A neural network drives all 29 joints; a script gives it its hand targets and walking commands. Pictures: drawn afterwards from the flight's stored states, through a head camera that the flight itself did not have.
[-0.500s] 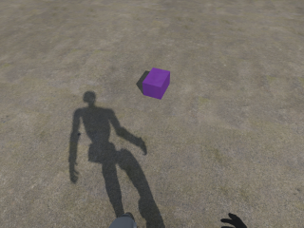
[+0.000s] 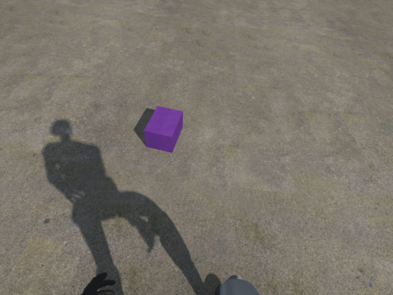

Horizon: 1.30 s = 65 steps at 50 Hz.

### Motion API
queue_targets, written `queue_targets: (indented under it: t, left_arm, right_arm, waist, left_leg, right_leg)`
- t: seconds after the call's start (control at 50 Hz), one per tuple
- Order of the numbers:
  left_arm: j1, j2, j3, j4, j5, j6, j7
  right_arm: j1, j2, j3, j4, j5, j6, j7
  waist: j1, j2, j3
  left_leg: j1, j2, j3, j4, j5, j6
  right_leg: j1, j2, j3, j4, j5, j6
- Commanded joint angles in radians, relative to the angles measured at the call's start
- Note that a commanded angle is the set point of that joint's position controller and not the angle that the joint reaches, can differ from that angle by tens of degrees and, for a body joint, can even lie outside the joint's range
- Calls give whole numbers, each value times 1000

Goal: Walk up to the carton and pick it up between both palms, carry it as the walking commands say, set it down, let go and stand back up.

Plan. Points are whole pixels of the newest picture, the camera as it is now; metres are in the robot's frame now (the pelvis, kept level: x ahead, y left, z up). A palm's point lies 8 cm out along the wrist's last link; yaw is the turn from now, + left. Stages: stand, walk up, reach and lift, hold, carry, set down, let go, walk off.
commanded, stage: walk up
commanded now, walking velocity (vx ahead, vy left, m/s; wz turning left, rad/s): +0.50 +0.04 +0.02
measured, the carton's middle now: (164, 128) +1.24 +0.12 -0.70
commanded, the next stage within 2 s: none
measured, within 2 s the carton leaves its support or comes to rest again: neither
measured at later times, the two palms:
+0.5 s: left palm out of the picture +0.12 +0.22 -0.11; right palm (269, 202) +0.38 -0.23 -0.13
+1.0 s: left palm (106, 137) +0.63 +0.27 -0.13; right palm (257, 198) +0.39 -0.19 -0.12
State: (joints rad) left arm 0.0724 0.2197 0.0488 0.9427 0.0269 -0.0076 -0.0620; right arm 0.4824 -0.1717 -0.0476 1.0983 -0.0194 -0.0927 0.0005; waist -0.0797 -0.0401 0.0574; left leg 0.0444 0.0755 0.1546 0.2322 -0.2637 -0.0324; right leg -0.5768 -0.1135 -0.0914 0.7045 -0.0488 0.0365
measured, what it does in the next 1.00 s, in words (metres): walks ahead: right foot, then left foot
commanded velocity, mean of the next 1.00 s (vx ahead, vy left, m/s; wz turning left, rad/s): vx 0.50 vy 0.06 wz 0.01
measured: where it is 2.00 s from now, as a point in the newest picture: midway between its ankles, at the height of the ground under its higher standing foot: (169, 190)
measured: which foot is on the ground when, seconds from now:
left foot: down 0.00-0.12, up 0.14-0.60, down 0.62-1.00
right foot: up 0.00-0.08, down 0.10-0.62, up 0.64-1.00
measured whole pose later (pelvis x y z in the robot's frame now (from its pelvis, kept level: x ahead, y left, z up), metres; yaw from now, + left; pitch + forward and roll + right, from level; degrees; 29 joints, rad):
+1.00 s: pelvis +0.49 +0.04 +0.00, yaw +0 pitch -1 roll -1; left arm 0.07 0.22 0.05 0.96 0.03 -0.01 -0.06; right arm 0.47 -0.18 -0.05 1.10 -0.02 -0.09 0.00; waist -0.08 -0.03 0.06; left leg 0.02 0.07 0.15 0.26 -0.26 -0.03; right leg -0.55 -0.11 -0.08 0.72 -0.08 0.05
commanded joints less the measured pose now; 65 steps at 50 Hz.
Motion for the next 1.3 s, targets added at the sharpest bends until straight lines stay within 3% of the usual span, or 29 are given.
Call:
queue_targets:
  t: [0.0, 0.04, 0.08, 0.1, 0.12, 0.14, 0.16, 0.2, 0.24, 0.3, 0.4, 0.54, 0.58, 0.6, 0.62, 0.64, 0.68, 0.7, 0.78, 0.92, 0.96, 1.04, 1.08, 1.1, 1.12, 1.14, 1.16, 1.22, 1.28]
  left_arm:
    - [-70, 37, 11, -70, 2, -25, 9]
    - [-8, 55, 19, -54, 3, -39, 23]
    - [265, 118, 45, 48, 11, -61, 47]
    - [443, 237, 76, 90, 32, -75, 62]
    - [535, 328, 90, 102, 15, -59, 73]
    - [440, 277, 68, 83, 5, -52, 72]
    - [323, 209, 45, 62, 3, -55, 72]
    - [212, 107, 26, 56, -5, -69, 67]
    - [241, 85, 18, 67, -5, -84, 63]
    - [333, 94, 15, 83, -6, -89, 67]
    - [408, 109, 24, 91, -3, -83, 77]
    - [406, 135, 33, 118, -10, -77, 74]
    - [421, 131, 18, 135, -20, -72, 71]
    - [440, 100, 2, 133, -16, -72, 69]
    - [419, 32, -19, 84, -15, -80, 65]
    - [372, 44, -11, 57, -9, -78, 66]
    - [317, 52, 9, 98, -8, -71, 64]
    - [324, 35, 5, 102, -5, -64, 58]
    - [288, 17, 11, 92, 14, -18, 40]
    - [-7, 21, 3, -15, 4, -2, 3]
    - [-53, 21, -1, -46, -1, -16, 2]
    - [-31, 44, 12, -33, 2, -33, 23]
    - [177, 93, 34, 40, 8, -55, 42]
    - [331, 188, 63, 74, 24, -69, 57]
    - [451, 302, 90, 85, 19, -66, 67]
    - [433, 283, 73, 82, 0, -54, 69]
    - [340, 219, 53, 64, -4, -55, 72]
    - [214, 96, 27, 55, -10, -67, 73]
    - [267, 95, 26, 58, -9, -72, 71]
  right_arm:
    - [-3, -154, -25, -12, -1, 2, -7]
    - [8, -164, -26, 5, 2, 11, -10]
    - [-11, -157, -15, 5, -3, 16, -7]
    - [-5, -116, 2, -15, -15, 15, -7]
    - [57, -90, 9, -31, 1, 24, -6]
    - [15, -114, -1, -16, -4, 27, -9]
    - [-37, -109, -5, -11, -9, 28, -1]
    - [-86, -88, -18, -4, -9, 41, 16]
    - [-96, -73, -17, -17, -16, 69, 27]
    - [-183, -68, -15, -67, -25, 96, 43]
    - [-400, -60, 1, -153, -15, 99, 73]
    - [-483, -82, 0, -185, -4, 61, 67]
    - [-303, -137, -31, -118, -17, 39, 47]
    - [-159, -195, -52, -71, -31, 22, 32]
    - [-18, -318, -88, -47, -36, 15, 15]
    - [20, -347, -89, -43, -6, 26, 15]
    - [-98, -235, -48, -83, -19, 21, 16]
    - [-148, -185, -34, -90, -16, 11, 13]
    - [-152, -131, -7, -77, 1, -13, 9]
    - [-53, -148, -21, -48, -2, -15, 0]
    - [-57, -143, -17, -36, -1, -11, 1]
    - [-7, -165, -25, 3, -2, 9, -7]
    - [-4, -152, -15, 11, 3, 18, -8]
    - [6, -120, -1, -4, -4, 16, -10]
    - [72, -64, 23, -21, 8, 26, -13]
    - [36, -111, 3, -8, 9, 39, -19]
    - [3, -105, 0, 1, 8, 41, -15]
    - [-37, -76, -9, 13, -3, 72, 5]
    - [-90, -66, -3, -27, -15, 109, 21]
  waist:
    - [19, 258, 69]
    - [35, 183, 45]
    - [133, 34, -128]
    - [195, -194, -215]
    - [192, -277, -336]
    - [149, -129, -286]
    - [120, -94, -159]
    - [79, -99, -36]
    - [71, -123, -27]
    - [91, -119, -5]
    - [133, -118, 69]
    - [113, -202, 39]
    - [50, -48, -61]
    - [0, 95, -156]
    - [-45, 429, -215]
    - [-37, 414, -266]
    - [38, 83, -139]
    - [67, 62, -96]
    - [87, 205, -43]
    - [38, 198, 73]
    - [32, 285, 74]
    - [31, 182, 64]
    - [100, 63, -68]
    - [162, -101, -156]
    - [179, -309, -278]
    - [144, -107, -289]
    - [118, -82, -195]
    - [68, -119, -67]
    - [73, -147, -68]
  left_leg:
    - [-160, 160, -55, -73, 185, 128]
    - [-149, 182, -92, 44, 281, 129]
    - [-259, 107, -36, 439, 325, 92]
    - [-491, 10, -23, 787, -71, 46]
    - [-699, -65, -143, 1032, -284, 22]
    - [-683, 17, -225, 1093, -226, 21]
    - [-681, 45, -217, 1078, -143, 19]
    - [-633, 89, -189, 1001, 5, 11]
    - [-606, 74, -154, 959, 74, 6]
    - [-645, 63, -125, 866, 128, -5]
    - [-663, 47, -101, 564, 215, -23]
    - [-434, 38, -44, 300, 117, -1]
    - [-172, -2, 18, 254, 82, 22]
    - [53, 41, -56, 260, 37, 54]
    - [193, 321, -488, 76, -114, 118]
    - [199, 402, -662, -36, -230, 181]
    - [33, 383, -556, 3, -2, 153]
    - [-55, 319, -447, 20, 148, 135]
    - [-171, 233, -260, -3, 344, 111]
    - [-139, 219, -149, -114, 222, 113]
    - [-193, 143, -56, -129, 125, 112]
    - [-141, 187, -90, 8, 260, 133]
    - [-193, 115, -39, 331, 382, 93]
    - [-376, 54, -21, 618, 188, 49]
    - [-631, -68, -86, 884, -283, 11]
    - [-624, 0, -204, 990, -280, 10]
    - [-616, 26, -209, 996, -212, 8]
    - [-538, 56, -163, 928, -54, 0]
    - [-540, 37, -122, 869, 22, 0]
  right_leg:
    - [141, 26, -53, -59, -73, -8]
    - [218, 28, -50, -121, -136, -24]
    - [559, 23, -47, -191, -120, -79]
    - [726, -229, 286, -264, -119, -105]
    - [842, -460, 738, -423, -126, -125]
    - [720, -430, 678, -438, -213, -159]
    - [579, -353, 546, -458, -222, -160]
    - [420, -244, 304, -477, -141, -123]
    - [376, -201, 191, -482, -31, -103]
    - [387, -202, 140, -493, 53, -105]
    - [409, -199, 104, -577, -117, -109]
    - [451, -176, 18, -538, -167, -119]
    - [399, -118, -18, -289, -84, -109]
    - [267, -77, -41, -23, -73, -88]
    - [-16, 42, -37, 314, -452, -33]
    - [-114, 34, 55, 494, -522, -48]
    - [-132, -36, 117, 560, -352, -51]
    - [-81, -61, 119, 518, -276, -40]
    - [10, -33, 90, 398, -169, -1]
    - [-21, -11, 36, 69, 4, 21]
    - [119, 14, -6, -40, -7, 14]
    - [200, 39, -43, -120, -138, -11]
    - [467, 50, -48, -235, -94, -57]
    - [634, -137, 174, -267, -18, -89]
    - [816, -436, 633, -397, 98, -134]
    - [754, -426, 633, -379, 164, -156]
    - [651, -362, 503, -371, 238, -158]
    - [437, -229, 207, -376, 388, -113]
    - [403, -205, 132, -386, 426, -107]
